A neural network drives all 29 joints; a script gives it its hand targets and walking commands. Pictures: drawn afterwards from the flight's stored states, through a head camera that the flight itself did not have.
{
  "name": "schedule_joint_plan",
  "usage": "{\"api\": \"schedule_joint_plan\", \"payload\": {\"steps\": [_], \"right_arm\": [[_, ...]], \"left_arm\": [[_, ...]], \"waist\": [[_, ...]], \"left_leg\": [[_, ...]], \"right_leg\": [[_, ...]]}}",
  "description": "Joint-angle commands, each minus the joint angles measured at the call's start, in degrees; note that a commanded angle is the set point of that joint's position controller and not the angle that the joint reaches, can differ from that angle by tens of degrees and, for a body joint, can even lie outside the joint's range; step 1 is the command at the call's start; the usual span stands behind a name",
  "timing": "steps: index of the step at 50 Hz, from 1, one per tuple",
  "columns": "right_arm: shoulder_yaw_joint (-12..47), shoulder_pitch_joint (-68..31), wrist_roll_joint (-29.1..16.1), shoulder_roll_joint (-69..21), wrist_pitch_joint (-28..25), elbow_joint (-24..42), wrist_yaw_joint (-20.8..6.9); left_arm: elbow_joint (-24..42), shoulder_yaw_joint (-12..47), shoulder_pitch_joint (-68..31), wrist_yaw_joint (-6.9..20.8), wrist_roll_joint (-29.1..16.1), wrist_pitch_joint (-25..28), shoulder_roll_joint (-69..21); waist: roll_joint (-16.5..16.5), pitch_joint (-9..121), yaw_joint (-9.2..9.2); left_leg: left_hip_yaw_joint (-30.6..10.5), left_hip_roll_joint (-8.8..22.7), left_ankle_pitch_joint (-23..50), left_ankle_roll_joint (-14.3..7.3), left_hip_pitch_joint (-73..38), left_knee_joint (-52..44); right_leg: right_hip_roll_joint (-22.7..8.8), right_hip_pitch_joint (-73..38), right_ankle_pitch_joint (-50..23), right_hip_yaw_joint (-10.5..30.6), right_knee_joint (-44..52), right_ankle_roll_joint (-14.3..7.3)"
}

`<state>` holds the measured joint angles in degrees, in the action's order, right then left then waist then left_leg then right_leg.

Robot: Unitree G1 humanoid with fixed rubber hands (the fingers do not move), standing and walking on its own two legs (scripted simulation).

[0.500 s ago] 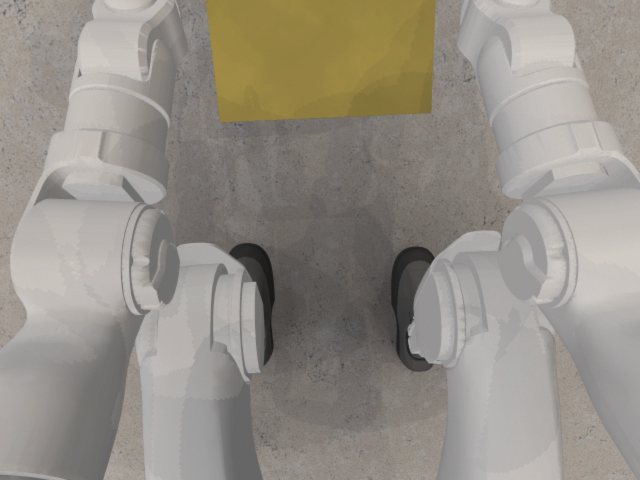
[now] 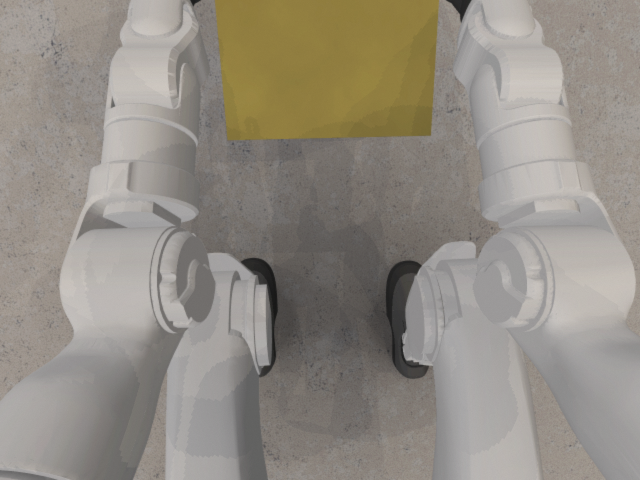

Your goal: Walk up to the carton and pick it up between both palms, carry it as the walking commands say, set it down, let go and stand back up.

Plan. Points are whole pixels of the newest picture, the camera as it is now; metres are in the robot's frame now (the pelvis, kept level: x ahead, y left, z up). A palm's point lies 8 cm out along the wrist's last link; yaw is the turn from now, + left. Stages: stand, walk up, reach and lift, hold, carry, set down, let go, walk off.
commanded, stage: reach and lift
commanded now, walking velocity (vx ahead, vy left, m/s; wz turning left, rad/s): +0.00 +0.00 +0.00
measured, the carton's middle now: (324, 19) +0.56 +0.02 -0.21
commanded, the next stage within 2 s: none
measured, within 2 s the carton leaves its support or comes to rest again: neither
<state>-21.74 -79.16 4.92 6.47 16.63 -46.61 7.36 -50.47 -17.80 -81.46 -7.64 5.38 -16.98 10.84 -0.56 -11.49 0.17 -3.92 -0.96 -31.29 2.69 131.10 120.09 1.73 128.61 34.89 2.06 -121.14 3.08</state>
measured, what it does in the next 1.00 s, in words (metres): rises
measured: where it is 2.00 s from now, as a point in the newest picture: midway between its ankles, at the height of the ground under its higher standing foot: (333, 336)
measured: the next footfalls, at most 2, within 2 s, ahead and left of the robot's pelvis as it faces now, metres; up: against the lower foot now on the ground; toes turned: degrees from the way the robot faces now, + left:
none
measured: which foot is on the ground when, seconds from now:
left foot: down 0.00-1.00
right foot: down 0.00-1.00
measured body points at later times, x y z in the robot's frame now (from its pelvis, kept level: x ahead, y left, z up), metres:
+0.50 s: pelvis -0.01 +0.00 +0.04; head +0.32 +0.02 +0.35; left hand +0.55 +0.15 -0.06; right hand +0.54 -0.13 -0.06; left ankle +0.11 +0.14 -0.36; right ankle +0.10 -0.13 -0.36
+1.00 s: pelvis +0.00 +0.00 +0.08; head +0.28 +0.02 +0.43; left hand +0.53 +0.15 +0.01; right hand +0.52 -0.12 +0.00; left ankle +0.11 +0.14 -0.36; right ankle +0.10 -0.13 -0.36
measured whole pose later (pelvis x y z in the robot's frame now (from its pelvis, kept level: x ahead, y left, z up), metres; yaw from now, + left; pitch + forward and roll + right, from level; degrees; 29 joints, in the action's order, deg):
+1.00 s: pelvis +0.00 +0.00 +0.08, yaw +0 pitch +46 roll -2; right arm -25.7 -64.5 11.6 -2.6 21.2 -39.6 13.0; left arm -43.3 -23.8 -67.7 -11.9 14.1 -21.1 -0.2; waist 0.3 7.2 0.5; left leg -4.2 -2.1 -27.5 2.6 121.1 103.1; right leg 2.2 118.8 30.7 3.2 -103.9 3.7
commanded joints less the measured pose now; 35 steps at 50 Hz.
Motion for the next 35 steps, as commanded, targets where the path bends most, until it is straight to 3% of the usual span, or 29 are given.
{"api": "schedule_joint_plan", "payload": {"steps": [1, 6, 10, 14, 25, 35], "right_arm": [[25.8, -38.1, -7.5, -56.3, -1.5, 6.3, -16.7], [28.2, -36.9, -7.5, -58.5, -1.2, 9.8, -16.0], [27.9, -34.9, -6.3, -58.4, -1.1, 9.3, -16.0], [26.3, -33.5, -4.8, -58.2, -1.1, 6.9, -16.6], [22.6, -33.0, -2.7, -60.4, 1.8, 5.1, -17.2], [24.1, -31.3, -2.6, -63.3, 2.9, 8.0, -17.4]], "left_arm": [[7.7, 22.9, -35.1, 19.0, -7.7, 2.2, -58.2], [10.0, 25.3, -34.2, 18.7, -8.4, 1.9, -60.5], [9.3, 25.3, -31.4, 18.3, -7.0, 1.4, -62.4], [7.5, 23.6, -29.2, 17.7, -4.7, 1.0, -63.2], [6.3, 19.4, -29.5, 18.4, -2.3, -1.3, -63.8], [6.1, 19.8, -26.6, 19.6, -1.9, -3.0, -67.5]], "waist": [[1.8, 78.3, -0.17], [1.8, 85.7, -0.04], [2.5, 85.9, 0.39], [3.2, 83.3, 0.57], [2.0, 79.6, -0.08], [2.2, 83.6, 0.52]], "left_leg": [[9.2, -6.9, 23.4, -1.3, -41.6, -7.6], [9.6, -7.3, 26.4, -1.1, -42.8, -8.7], [8.9, -7.4, 27.1, -0.7, -45.1, -10.8], [8.5, -7.5, 25.0, -0.6, -45.2, -13.3], [9.3, -8.0, 15.6, -1.4, -42.4, -18.6], [9.0, -8.6, 17.9, -1.5, -45.9, -21.2]], "right_leg": [[7.0, -36.0, -23.9, -7.5, 9.8, -1.4], [7.3, -40.0, -27.8, -7.4, 10.7, -1.0], [7.5, -36.0, -26.5, -8.1, 12.2, -1.1], [7.6, -31.9, -23.6, -8.5, 14.3, -1.3], [8.0, -33.8, -16.1, -7.8, 20.1, -1.3], [8.2, -38.4, -18.7, -7.6, 23.0, -1.5]]}}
